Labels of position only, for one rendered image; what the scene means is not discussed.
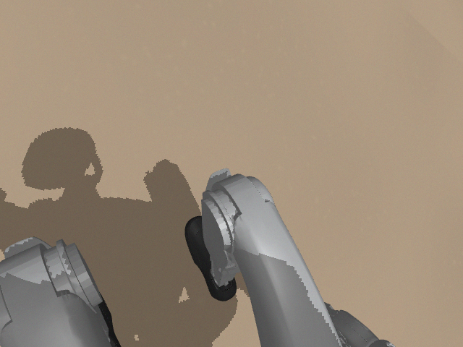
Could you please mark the left robot foot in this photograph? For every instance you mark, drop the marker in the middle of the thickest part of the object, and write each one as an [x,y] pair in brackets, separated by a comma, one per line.
[108,319]

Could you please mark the right robot hand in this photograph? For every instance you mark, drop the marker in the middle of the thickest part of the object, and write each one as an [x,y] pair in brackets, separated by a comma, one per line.
[351,332]

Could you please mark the right robot foot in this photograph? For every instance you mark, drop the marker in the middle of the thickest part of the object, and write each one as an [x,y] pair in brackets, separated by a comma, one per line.
[194,238]

